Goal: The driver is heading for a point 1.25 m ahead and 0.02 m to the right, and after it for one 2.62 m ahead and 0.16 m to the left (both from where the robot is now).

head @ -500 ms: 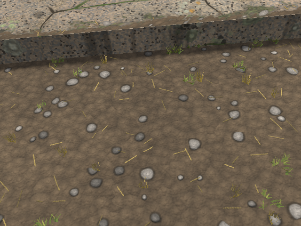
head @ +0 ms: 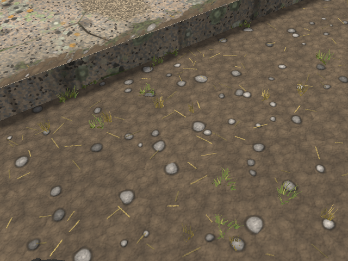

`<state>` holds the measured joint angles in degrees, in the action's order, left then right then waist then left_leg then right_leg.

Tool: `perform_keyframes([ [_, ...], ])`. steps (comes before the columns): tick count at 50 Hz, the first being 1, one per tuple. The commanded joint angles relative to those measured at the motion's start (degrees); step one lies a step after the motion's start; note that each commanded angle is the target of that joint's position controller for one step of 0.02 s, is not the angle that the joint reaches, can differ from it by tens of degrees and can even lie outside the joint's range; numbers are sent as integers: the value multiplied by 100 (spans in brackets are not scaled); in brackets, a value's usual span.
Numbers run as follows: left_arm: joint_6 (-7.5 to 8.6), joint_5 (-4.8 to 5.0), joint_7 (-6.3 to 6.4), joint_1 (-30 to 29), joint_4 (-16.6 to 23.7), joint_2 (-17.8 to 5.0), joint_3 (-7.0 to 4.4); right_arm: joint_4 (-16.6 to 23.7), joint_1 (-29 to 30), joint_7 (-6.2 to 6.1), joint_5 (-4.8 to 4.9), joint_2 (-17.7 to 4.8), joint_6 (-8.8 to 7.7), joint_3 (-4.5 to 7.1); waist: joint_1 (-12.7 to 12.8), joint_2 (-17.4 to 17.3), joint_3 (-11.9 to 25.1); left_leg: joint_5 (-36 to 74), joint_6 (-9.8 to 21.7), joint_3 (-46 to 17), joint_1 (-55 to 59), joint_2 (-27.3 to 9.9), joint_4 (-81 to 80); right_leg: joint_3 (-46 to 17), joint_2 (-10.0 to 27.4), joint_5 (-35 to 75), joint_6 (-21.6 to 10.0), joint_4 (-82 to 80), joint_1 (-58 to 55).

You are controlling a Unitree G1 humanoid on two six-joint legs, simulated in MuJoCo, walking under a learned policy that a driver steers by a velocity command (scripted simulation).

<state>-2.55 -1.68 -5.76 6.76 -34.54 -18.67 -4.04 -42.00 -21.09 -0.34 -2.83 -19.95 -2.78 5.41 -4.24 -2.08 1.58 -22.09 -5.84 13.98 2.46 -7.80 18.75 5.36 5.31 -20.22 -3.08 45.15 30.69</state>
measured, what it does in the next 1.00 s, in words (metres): walks ahead: right foot, then left foot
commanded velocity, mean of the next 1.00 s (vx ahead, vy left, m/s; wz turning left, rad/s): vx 0.93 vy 0.00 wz -0.05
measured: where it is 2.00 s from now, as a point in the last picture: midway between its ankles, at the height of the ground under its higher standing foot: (177, 68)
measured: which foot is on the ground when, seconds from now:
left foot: down 0.00-0.04, up 0.06-0.48, down 0.50-0.90, up 0.92-1.00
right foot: up 0.00-0.02, down 0.04-0.52, up 0.54-0.90, down 0.92-1.00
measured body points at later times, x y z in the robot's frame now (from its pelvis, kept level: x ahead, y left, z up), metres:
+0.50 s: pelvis +0.37 -0.13 -0.02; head +0.40 -0.14 +0.43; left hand +0.41 +0.17 -0.13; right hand +0.53 -0.42 -0.09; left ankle +0.56 -0.10 -0.73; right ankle +0.08 -0.10 -0.72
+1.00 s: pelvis +0.81 -0.29 +0.00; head +0.84 -0.30 +0.45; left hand +1.05 -0.06 -0.07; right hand +0.80 -0.59 -0.13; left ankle +0.63 -0.16 -0.63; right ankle +0.87 -0.43 -0.73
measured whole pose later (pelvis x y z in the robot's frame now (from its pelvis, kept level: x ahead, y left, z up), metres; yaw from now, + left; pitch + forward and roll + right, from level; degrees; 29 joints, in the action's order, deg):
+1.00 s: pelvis +0.81 -0.29 +0.00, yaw +1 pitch +2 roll +0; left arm 5.0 -3.7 0.5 3.6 -37.0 -15.4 0.4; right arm -48.9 -23.6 0.8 0.3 -19.2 -3.0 4.6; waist -5.1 -1.9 -0.6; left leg -22.0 5.8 -6.2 -15.2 3.7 66.8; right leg 0.5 2.5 -13.0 1.9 34.7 24.1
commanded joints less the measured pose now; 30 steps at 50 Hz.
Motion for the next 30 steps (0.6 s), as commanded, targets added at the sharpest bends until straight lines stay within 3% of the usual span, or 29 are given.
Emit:
perform_keyframes([
  [1, 116, -7, 39, 489, 153, -486, -141, 312, 510, 38, 25, -950, 2, 184, 810, -351, -269, 1740, 946, -29, -1415, -906, 687, 731, -817, -162, -380, -501, -1771],
  [2, 162, -9, 190, 2024, -420, -773, -306, 336, 516, 60, 17, -828, 23, 124, 1527, 448, 578, 3148, 834, 343, -2142, -534, 3018, 521, -1201, -464, -577, -583, -3601],
  [3, 190, 48, 323, 2638, -527, -1578, -448, 791, 865, 130, -65, 34, -1, -126, 1629, 2403, 592, -577, 503, 124, -4398, 150, 5262, -2230, 364, -2434, -964, -1934, -4543],
  [4, 220, 143, 372, 2132, -123, -1817, -430, 1285, 1671, 169, -110, -38, -92, -160, 1600, 2238, 670, -947, 391, -1416, -5732, 816, 6146, -5172, 947, -3494, -1425, -3495, -4338],
  [5, 199, 75, 412, 1848, -132, -1570, -383, 1388, 1975, 211, -98, -349, -160, -123, 1477, 1366, 150, -411, 467, -1738, -6214, 475, 6362, -4969, 1197, -2842, -1447, -3552, -4263],
  [7, 263, 37, 478, 1581, -173, -1201, -281, 972, 1220, 212, -107, -454, -244, -155, 823, 499, -166, 389, 513, -1736, -5389, 45, 5513, -3870, 833, -1713, -1278, -3224, -3199],
  [9, 395, 66, 493, 1165, -93, -936, -158, 767, 883, 211, -175, -464, -88, -183, 448, 623, -336, 640, 391, -1715, -4613, -23, 5028, -3255, 360, -1264, -1233, -3439, -2245],
  [11, 516, 108, 468, 1255, -190, -840, -119, 790, 1132, 218, -155, -406, 81, -222, 386, 450, -640, 926, 266, -1577, -4551, 36, 4579, -2957, 96, -792, -1340, -3700, -1802],
  [13, 590, 122, 455, 1508, -316, -853, -135, 951, 1731, 235, -71, -327, 127, -270, 511, 231, -875, 1326, 151, -1432, -4689, 169, 3812, -2809, -64, -216, -1366, -3894, -1769],
  [15, 654, 132, 463, 1745, -472, -794, -127, 1003, 2139, 285, -10, -151, 79, -360, 661, 279, -910, 1989, 163, -1309, -4561, 316, 2907, -2530, -186, 786, -1268, -3859, -1991],
  [18, 750, 235, 513, 2191, -819, -676, -69, 1095, 2703, 356, 23, 52, 3, -456, 951, 412, -804, 2861, 415, -1096, -4011, 521, 1900, -2383, -62, 2475, -1096, -3925, -2432],
  [20, 794, 242, 564, 2195, -995, -758, -56, 1126, 2813, 355, 73, 39, -37, -463, 928, 500, -743, 3046, 671, -1011, -3651, 604, 1388, -2195, 93, 3508, -962, -3933, -2893],
  [22, 824, 181, 582, 2122, -1119, -957, -66, 989, 2478, 285, 83, -147, -46, -390, 734, 578, -393, 2512, 962, -739, -2878, 979, 1173, -1789, 138, 5684, -707, -3458, -3459],
  [23, 807, 85, 605, 2168, -1193, -1078, -90, 841, 1977, 223, 119, -313, -38, -315, 491, 769, -51, 2018, 1071, -679, -2368, 1201, 1282, -1664, 218, 6954, -592, -2799, -3758],
  [24, 755, -63, 633, 2095, -1241, -1152, -116, 567, 998, 138, 186, -534, -22, -211, 20, 949, 437, 1417, 1207, -647, -1558, 1382, 1425, -1523, 285, 7839, -538, -1723, -3862],
  [25, 687, -153, 663, 1769, -1239, -1130, -123, 163, -371, 33, 200, -706, 5, -111, -734, 875, 915, 1161, 1365, -672, -279, 1244, 1341, -1209, 177, 7741, -473, -90, -3337],
  [26, 706, -93, 661, 1858, -1124, -732, -14, -43, -1295, -61, 91, -1124, 14, 55, -921, 133, 1471, -658, 1824, -2097, 1323, 309, 1535, -956, -260, 5932, -336, 2271, -1731],
  [27, 823, 116, 522, 1991, -913, -275, 94, -174, -1319, 17, 129, -1424, 27, 171, -465, -1936, 1930, -1628, 2663, -5939, 2191, -899, 238, -933, -1547, 623, 88, 4255, 167],
  [28, 898, -13, 546, 1599, -823, -468, 155, -80, -458, 132, 157, -956, 15, 97, -214, -1037, 1144, -1464, 2780, -6638, 1778, -854, -306, -1289, -1174, 192, -69, 4467, 1157],
  [29, 946, -52, 529, 1077, -725, -562, 182, -52, -173, 159, 202, -722, -29, 62, -157, -190, 655, -1131, 2767, -5866, 1127, -811, -255, -1482, -771, 415, -67, 4260, 1292],
  [30, 975, -132, 498, 706, -607, -528, 234, -191, -233, 164, 188, -432, -47, 6, -45, 430, 213, -664, 2564, -5317, 299, -574, -399, -1390, -559, 477, -106, 3658, 1082],
])
Keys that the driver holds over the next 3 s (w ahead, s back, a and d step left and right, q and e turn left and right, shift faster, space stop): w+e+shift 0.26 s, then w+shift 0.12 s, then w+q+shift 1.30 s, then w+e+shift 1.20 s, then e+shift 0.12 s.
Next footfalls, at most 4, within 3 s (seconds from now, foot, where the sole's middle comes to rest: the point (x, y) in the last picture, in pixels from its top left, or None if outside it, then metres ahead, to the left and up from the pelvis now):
0.04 right None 0.11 -0.12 -0.76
0.50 left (211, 234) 0.60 -0.12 -0.76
0.92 right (271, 162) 0.91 -0.44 -0.76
1.34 left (208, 106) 1.30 -0.21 -0.76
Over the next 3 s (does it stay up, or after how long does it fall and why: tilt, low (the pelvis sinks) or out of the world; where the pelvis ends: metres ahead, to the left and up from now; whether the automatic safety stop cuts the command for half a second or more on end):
stays up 2.40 0.42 0.17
